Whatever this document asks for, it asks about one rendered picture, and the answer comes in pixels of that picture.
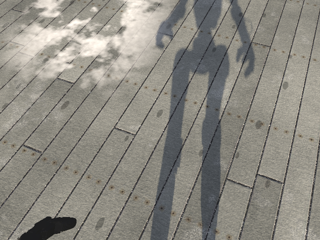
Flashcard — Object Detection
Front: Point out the left robot hand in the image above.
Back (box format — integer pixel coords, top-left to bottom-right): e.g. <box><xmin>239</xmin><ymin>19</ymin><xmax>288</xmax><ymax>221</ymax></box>
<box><xmin>17</xmin><ymin>216</ymin><xmax>77</xmax><ymax>240</ymax></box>

